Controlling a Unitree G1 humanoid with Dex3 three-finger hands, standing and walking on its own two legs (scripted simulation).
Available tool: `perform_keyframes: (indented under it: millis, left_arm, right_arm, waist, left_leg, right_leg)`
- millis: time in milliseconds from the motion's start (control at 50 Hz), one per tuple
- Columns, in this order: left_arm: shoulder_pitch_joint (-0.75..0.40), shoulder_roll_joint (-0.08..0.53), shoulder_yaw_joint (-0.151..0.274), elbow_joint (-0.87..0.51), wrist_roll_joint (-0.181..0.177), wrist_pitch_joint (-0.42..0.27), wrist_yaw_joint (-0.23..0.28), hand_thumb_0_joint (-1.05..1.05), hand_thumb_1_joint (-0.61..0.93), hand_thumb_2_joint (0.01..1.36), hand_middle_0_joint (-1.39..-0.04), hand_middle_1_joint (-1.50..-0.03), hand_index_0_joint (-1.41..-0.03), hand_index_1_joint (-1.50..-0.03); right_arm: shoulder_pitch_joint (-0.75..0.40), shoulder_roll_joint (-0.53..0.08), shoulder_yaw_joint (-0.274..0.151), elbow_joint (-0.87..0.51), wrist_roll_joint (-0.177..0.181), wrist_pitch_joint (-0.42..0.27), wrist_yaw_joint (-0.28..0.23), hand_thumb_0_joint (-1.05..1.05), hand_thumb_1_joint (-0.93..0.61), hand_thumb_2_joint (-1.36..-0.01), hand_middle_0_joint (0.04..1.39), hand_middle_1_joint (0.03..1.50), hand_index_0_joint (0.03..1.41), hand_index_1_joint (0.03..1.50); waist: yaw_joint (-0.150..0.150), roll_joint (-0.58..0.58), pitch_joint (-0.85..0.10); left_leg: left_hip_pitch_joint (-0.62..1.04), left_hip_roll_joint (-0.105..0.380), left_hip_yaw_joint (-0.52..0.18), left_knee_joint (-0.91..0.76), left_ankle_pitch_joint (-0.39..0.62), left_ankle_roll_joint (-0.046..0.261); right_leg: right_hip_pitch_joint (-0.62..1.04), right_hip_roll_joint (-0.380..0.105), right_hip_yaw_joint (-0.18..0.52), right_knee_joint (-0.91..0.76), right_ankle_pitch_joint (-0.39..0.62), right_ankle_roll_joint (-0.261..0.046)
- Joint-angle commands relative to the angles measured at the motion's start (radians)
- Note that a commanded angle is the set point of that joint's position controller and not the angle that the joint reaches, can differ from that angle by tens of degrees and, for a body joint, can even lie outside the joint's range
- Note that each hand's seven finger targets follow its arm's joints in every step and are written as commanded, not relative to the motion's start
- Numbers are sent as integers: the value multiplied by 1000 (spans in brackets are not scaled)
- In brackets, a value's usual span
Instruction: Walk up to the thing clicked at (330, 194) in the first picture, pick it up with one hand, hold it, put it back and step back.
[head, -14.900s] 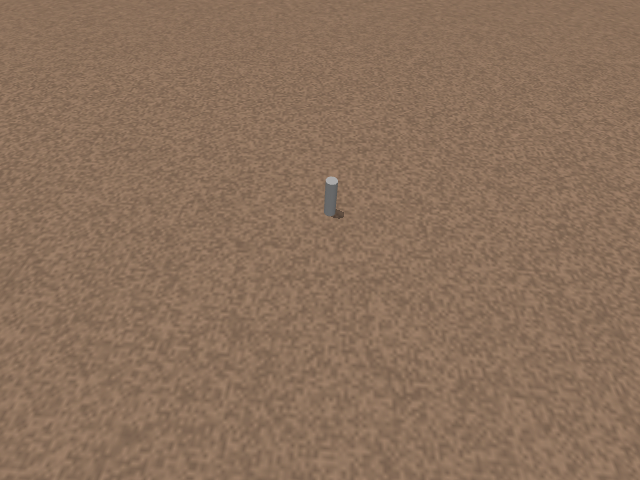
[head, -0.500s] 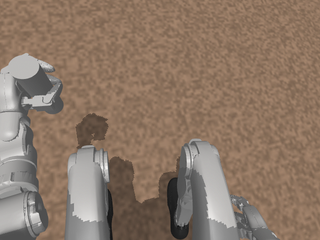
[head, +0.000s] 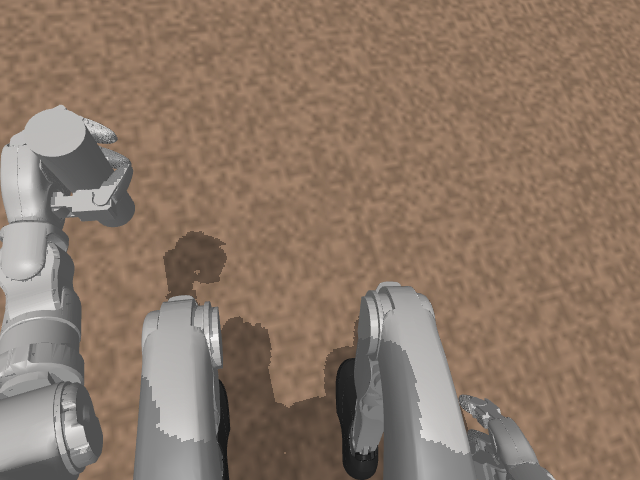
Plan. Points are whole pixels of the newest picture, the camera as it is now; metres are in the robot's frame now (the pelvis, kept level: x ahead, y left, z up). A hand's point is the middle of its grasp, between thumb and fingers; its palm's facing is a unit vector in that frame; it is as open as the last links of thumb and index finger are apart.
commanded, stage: lift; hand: left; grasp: from the side
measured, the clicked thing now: (90, 178) +0.46 +0.24 -0.03
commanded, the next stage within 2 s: hold in 1.90 s
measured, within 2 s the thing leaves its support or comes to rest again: neither
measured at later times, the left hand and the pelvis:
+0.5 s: hand (47, 143) +0.42 +0.21 +0.10, palm faces +0.11 -0.99 -0.03, open 6.7 cm; pelvis +0.01 +0.00 +0.09, yaw +1 degrees
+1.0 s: hand out of the picture +0.40 +0.21 +0.27, palm faces +0.13 -0.99 -0.03, open 6.7 cm; pelvis +0.04 +0.01 +0.24, yaw +2 degrees
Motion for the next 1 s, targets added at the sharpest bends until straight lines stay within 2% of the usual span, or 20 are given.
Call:
perform_keyframes:
  millis: [0,60,120,140,180,220,280,340,380,420,520,600,640,660,700,740,820,840,920,980]
  left_arm:
    - [-357,243,35,-326,-49,-84,-4,0,399,1207,-1325,-1397,-1349,-1380]
    - [-320,228,20,-351,-49,-65,1,0,379,1215,-1330,-1401,-1351,-1387]
    - [-318,184,-16,-431,-73,-47,-7,0,397,1204,-1313,-1390,-1339,-1372]
    - [-287,207,5,-430,-74,-35,-2,0,399,1214,-1327,-1401,-1352,-1384]
    - [-247,206,3,-450,-76,-14,6,0,410,1234,-1328,-1411,-1355,-1393]
    - [-250,171,-32,-516,-80,2,10,0,436,1253,-1329,-1420,-1357,-1401]
    - [-183,170,-15,-575,-95,31,28,0,431,1262,-1349,-1442,-1379,-1421]
    - [-143,137,-45,-634,-91,60,43,0,460,1258,-1320,-1421,-1350,-1399]
    - [-101,128,-43,-653,-97,80,56,0,444,1269,-1324,-1435,-1356,-1413]
    - [-101,139,-35,-692,-98,95,72,0,424,1266,-1326,-1429,-1355,-1410]
    - [-28,102,-81,-790,-100,136,97,0,454,1254,-1301,-1406,-1331,-1385]
    - [41,85,-96,-814,-97,168,122,0,412,1252,-1299,-1410,-1327,-1391]
    - [36,91,-109,-863,-96,175,125,0,394,1243,-1291,-1403,-1320,-1384]
    - [101,84,-99,-841,-93,189,134,0,398,1248,-1292,-1405,-1319,-1387]
    - [107,58,-140,-895,-102,198,134,0,394,1251,-1301,-1413,-1329,-1395]
    - [175,50,-127,-846,-100,216,148,0,408,1256,-1294,-1410,-1323,-1392]
    - [176,22,-158,-858,-100,211,157,0,410,1269,-1311,-1429,-1341,-1410]
    - [168,37,-146,-839,-94,209,160,0,445,1283,-1323,-1437,-1353,-1419]
    - [179,8,-186,-822,-94,193,145,0,415,1285,-1332,-1444,-1361,-1426]
    - [171,18,-179,-829,-98,183,133,0,420,1263,-1329,-1427,-1356,-1409]
  right_arm:
    - [122,-208,-83,-68,10,-24,-25,0,-918,-898,200,299,200,299]
    - [111,-204,-88,-76,18,-28,-29,0,-920,-899,200,299,199,299]
    - [111,-194,-91,-91,27,-33,-36,0,-912,-897,200,299,200,299]
    - [115,-195,-93,-92,32,-34,-38,0,-915,-898,200,299,200,299]
    - [109,-190,-95,-103,43,-37,-44,0,-908,-896,200,299,200,299]
    - [103,-184,-95,-107,48,-38,-49,0,-904,-896,200,299,200,299]
    - [98,-178,-99,-124,61,-43,-58,0,-904,-895,200,299,200,299]
    - [98,-168,-103,-127,68,-46,-66,0,-898,-894,201,299,200,299]
    - [97,-158,-105,-133,74,-48,-72,0,-897,-894,201,299,200,299]
    - [85,-149,-103,-140,80,-52,-78,0,-897,-894,201,299,200,299]
    - [82,-141,-108,-152,92,-59,-90,0,-893,-893,201,299,200,299]
    - [73,-135,-108,-160,101,-68,-99,0,-896,-894,201,299,200,299]
    - [79,-130,-107,-147,102,-71,-104,0,-897,-894,201,299,200,299]
    - [84,-128,-110,-151,103,-71,-106,0,-898,-894,201,299,200,299]
    - [80,-122,-104,-158,107,-79,-110,0,-896,-893,201,299,200,299]
    - [88,-117,-102,-137,107,-84,-114,0,-894,-893,201,299,200,299]
    - [86,-107,-93,-140,107,-96,-114,0,-890,-891,201,299,200,299]
    - [88,-109,-95,-136,108,-98,-115,0,-889,-891,201,299,200,299]
    - [102,-105,-90,-127,104,-107,-114,0,-892,-892,201,299,200,299]
    - [105,-106,-90,-129,102,-110,-111,0,-897,-893,201,300,200,300]
  waist:
    - [21,204,-705]
    - [31,185,-675]
    - [18,175,-712]
    - [34,155,-712]
    - [43,150,-696]
    - [39,168,-696]
    - [61,146,-690]
    - [58,147,-687]
    - [62,123,-689]
    - [64,91,-662]
    - [70,111,-667]
    - [71,96,-604]
    - [76,132,-618]
    - [82,106,-625]
    - [75,113,-600]
    - [81,87,-552]
    - [76,107,-469]
    - [77,97,-455]
    - [75,115,-425]
    - [86,128,-417]
  left_leg:
    - [508,-33,48,-336,121,25]
    - [524,-31,32,-378,46,28]
    - [525,-34,52,-384,78,32]
    - [527,-35,51,-398,68,32]
    - [546,-33,46,-427,60,34]
    - [584,-31,37,-452,75,30]
    - [620,-27,31,-495,53,32]
    - [670,-24,31,-530,92,30]
    - [681,-25,44,-542,119,34]
    - [686,-21,45,-570,98,38]
    - [815,-18,36,-662,132,32]
    - [897,-14,21,-749,114,29]
    - [967,-12,20,-781,163,23]
    - [990,-13,25,-796,191,23]
    - [1042,-12,20,-842,203,20]
    - [1058,-12,24,-866,240,20]
    - [1130,-9,8,-962,212,16]
    - [1149,-6,4,-979,213,15]
    - [1240,-3,4,-1045,256,9]
    - [1307,2,-5,-1102,272,3]
  right_leg:
    - [362,45,-51,-250,139,-68]
    - [357,45,-50,-285,84,-66]
    - [436,44,-41,-325,113,-62]
    - [439,45,-37,-343,98,-62]
    - [454,45,-34,-368,89,-63]
    - [446,44,-33,-378,106,-66]
    - [496,45,-28,-428,91,-63]
    - [540,43,-23,-466,127,-62]
    - [605,44,-14,-508,148,-58]
    - [642,45,-6,-550,127,-54]
    - [731,47,-2,-635,162,-54]
    - [783,48,-6,-709,152,-50]
    - [819,49,-6,-736,196,-51]
    - [864,50,-7,-762,217,-49]
    - [901,51,-10,-805,233,-49]
    - [940,54,-14,-839,265,-47]
    - [974,58,-21,-904,243,-48]
    - [983,57,-21,-915,245,-47]
    - [1033,59,-25,-970,278,-48]
    - [1073,61,-30,-1011,283,-49]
